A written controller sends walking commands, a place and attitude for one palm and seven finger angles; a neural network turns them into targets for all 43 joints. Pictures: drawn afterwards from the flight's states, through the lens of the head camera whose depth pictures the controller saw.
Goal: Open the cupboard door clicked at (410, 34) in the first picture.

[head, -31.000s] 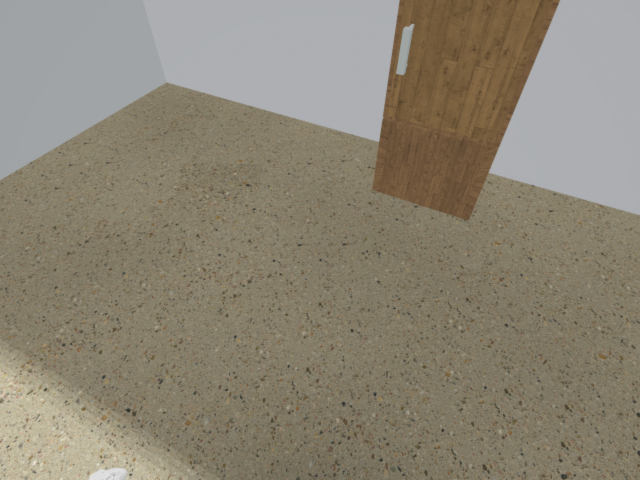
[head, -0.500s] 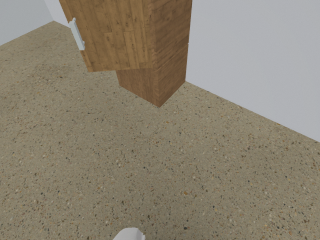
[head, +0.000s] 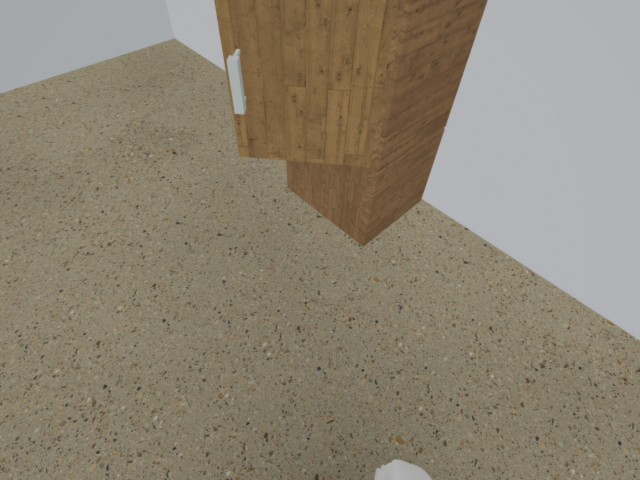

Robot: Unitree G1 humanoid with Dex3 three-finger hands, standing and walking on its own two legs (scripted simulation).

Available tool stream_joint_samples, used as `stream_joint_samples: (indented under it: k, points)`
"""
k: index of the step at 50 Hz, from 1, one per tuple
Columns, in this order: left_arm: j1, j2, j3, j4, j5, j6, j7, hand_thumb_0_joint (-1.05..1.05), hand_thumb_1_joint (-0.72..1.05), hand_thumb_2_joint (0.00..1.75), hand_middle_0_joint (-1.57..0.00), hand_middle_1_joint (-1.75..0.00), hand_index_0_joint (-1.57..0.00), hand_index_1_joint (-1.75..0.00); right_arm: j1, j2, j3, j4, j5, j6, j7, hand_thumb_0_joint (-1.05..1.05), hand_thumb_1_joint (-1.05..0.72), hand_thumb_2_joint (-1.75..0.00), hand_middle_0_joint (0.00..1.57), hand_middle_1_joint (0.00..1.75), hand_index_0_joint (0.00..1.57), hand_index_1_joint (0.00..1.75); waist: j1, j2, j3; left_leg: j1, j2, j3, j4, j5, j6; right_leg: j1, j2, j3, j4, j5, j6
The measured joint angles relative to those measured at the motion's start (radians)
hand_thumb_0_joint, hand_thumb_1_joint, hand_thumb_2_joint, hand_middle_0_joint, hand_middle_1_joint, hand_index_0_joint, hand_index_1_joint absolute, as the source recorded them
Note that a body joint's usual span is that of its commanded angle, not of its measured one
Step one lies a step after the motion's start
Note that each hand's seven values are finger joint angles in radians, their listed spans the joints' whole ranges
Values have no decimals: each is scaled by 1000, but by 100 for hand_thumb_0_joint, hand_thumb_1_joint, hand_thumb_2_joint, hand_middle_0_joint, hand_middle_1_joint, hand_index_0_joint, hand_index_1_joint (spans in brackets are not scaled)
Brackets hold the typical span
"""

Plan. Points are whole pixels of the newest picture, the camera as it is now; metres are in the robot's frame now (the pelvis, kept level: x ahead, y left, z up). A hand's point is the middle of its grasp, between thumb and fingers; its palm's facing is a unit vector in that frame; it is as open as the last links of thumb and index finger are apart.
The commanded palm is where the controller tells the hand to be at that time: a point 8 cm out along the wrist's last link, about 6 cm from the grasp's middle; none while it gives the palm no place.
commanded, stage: take the last steps up to it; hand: left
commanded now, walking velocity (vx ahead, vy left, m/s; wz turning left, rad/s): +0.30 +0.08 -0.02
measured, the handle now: (238, 81) +1.04 +0.31 -0.07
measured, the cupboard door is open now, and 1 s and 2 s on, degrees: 41 41 41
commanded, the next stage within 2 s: come to a stop and stand still in 0.98 s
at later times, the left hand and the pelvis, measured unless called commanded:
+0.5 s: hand (231, 406) +0.24 +0.16 -0.16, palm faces +0.08 -0.97 -0.24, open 7.0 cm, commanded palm none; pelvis +0.18 -0.03 +0.00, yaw +1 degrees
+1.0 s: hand (209, 319) +0.39 +0.24 -0.18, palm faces +0.06 -0.98 -0.18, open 7.4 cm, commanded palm none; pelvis +0.37 +0.06 +0.00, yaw -1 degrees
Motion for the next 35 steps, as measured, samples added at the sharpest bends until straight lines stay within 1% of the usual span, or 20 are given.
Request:
stream_joint_samples:
  k: [5,9,11,12,13,14,15,16,17,18,19,20,21,22,24,26,30,35]
  points:
    - [-79,-12,-6,-30,-4,1,-2,1,91,90,-20,-30,-20,-30,95,11,4,58,-3,-3,-2,0,-92,-90,20,30,20,30,-32,11,6,82,-11,1,-62,-20,-4,-19,7,-19,-165,52,-2]
    - [-138,-22,-11,-52,-7,0,-6,1,91,90,-20,-30,-20,-30,152,16,7,97,-8,-5,-4,0,-91,-90,20,30,20,30,-66,23,21,128,-10,8,-55,-75,-17,23,30,-37,-324,51,-24]
    - [-160,-28,-14,-68,-8,-8,-8,1,91,90,-20,-30,-20,-30,176,16,7,118,-9,-4,-4,0,-91,-90,20,30,20,30,-78,34,29,140,0,11,-17,-123,-28,71,52,-49,-400,44,-42]
    - [-168,-30,-16,-77,-8,-18,-8,1,91,90,-20,-30,-20,-30,189,18,7,129,-6,-2,-4,1,-91,-90,20,30,20,30,-81,39,32,134,8,10,34,-160,-34,110,65,-57,-449,58,-52]
    - [-175,-34,-16,-85,-6,-34,-7,1,91,90,-20,-30,-20,-30,196,21,6,142,-1,2,-2,1,-91,-90,20,30,20,30,-79,46,39,105,21,8,131,-200,-37,136,76,-64,-466,63,-71]
    - [-179,-40,-15,-91,-6,-49,-4,1,91,90,-20,-30,-20,-30,190,23,3,152,6,8,0,1,-91,-90,20,30,20,30,-78,53,51,45,31,-5,296,-224,-41,143,82,-73,-444,44,-87]
    - [-177,-44,-16,-95,-9,-61,-2,1,91,90,-20,-30,-20,-30,180,25,0,157,9,15,2,1,-91,-90,20,30,20,30,-79,54,58,-28,32,-25,483,-238,-45,156,82,-82,-430,21,-96]
    - [-168,-48,-16,-96,-13,-65,2,1,91,90,-20,-30,-20,-30,167,26,-5,158,9,23,4,1,-91,-90,20,30,20,30,-77,53,61,-100,35,-39,643,-229,-47,178,83,-89,-436,6,-100]
    - [-155,-54,-17,-93,-15,-66,7,0,91,90,-20,-30,-20,-30,151,24,-10,154,8,30,6,1,-91,-90,20,30,20,30,-76,54,59,-167,45,-47,755,-195,-49,205,86,-94,-459,1,-100]
    - [-138,-60,-17,-85,-16,-67,12,0,91,90,-20,-30,-20,-30,131,21,-14,146,5,36,7,1,-91,-90,20,30,20,30,-73,55,55,-228,60,-50,818,-153,-53,231,90,-98,-493,9,-91]
    - [-118,-65,-17,-74,-16,-69,17,0,91,90,-20,-30,-20,-30,107,18,-17,135,2,39,9,1,-91,-90,20,30,20,30,-71,54,50,-282,79,-53,843,-113,-60,257,94,-99,-530,18,-89]
    - [-96,-70,-13,-62,-18,-73,21,0,91,90,-20,-30,-20,-30,83,16,-20,121,-1,41,10,1,-91,-90,20,30,20,30,-70,52,44,-330,98,-56,840,-81,-68,281,98,-99,-568,27,-90]
    - [-78,-68,8,-58,-28,-82,34,-1,93,90,-20,-30,-20,-30,61,17,-23,105,-3,40,12,1,-91,-90,20,30,20,30,-66,48,36,-370,115,-62,817,-57,-76,304,101,-101,-604,35,-91]
    - [-62,-58,17,-51,-27,-88,40,-2,95,90,-20,-30,-21,-30,40,17,-26,91,-5,38,14,1,-91,-90,20,30,20,30,-60,45,28,-404,130,-65,784,-34,-85,325,103,-102,-637,43,-92]
    - [-29,-38,18,-28,-19,-91,35,-3,97,90,-20,-30,-20,-30,-2,16,-31,64,-7,37,19,1,-91,-90,20,30,20,30,-51,41,14,-454,154,-68,712,10,-100,367,104,-104,-690,50,-88]
    - [5,-30,13,0,-15,-89,28,-3,96,90,-20,-30,-20,-30,-45,8,-37,44,-9,38,19,1,-92,-90,20,30,20,30,-40,40,5,-481,168,-62,637,46,-112,406,101,-104,-727,47,-80]
    - [72,-35,-2,50,-10,-84,19,-2,94,90,-20,-30,-20,-30,-120,-25,-45,15,-6,39,34,1,-94,-90,20,30,20,30,-11,37,2,-480,168,-38,480,88,-120,472,87,-104,-760,18,-54]
    - [146,-45,-10,100,-3,-66,15,0,92,90,-20,-30,-20,-30,-193,-40,-39,-17,-3,30,47,1,-93,-90,20,30,20,30,28,16,11,-402,129,1,314,57,-101,536,53,-102,-740,-56,-7]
